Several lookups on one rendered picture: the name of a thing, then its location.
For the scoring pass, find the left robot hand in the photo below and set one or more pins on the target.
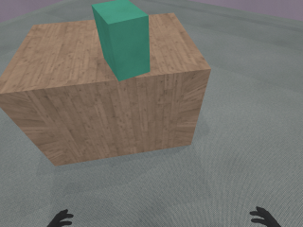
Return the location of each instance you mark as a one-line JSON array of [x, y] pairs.
[[56, 221]]

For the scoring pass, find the right robot hand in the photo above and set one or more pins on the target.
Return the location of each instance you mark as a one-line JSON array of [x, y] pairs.
[[268, 220]]

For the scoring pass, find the carton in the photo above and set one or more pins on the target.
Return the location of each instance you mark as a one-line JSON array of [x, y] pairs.
[[124, 35]]

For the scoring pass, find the pedestal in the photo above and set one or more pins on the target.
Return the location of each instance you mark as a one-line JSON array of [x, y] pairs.
[[61, 92]]

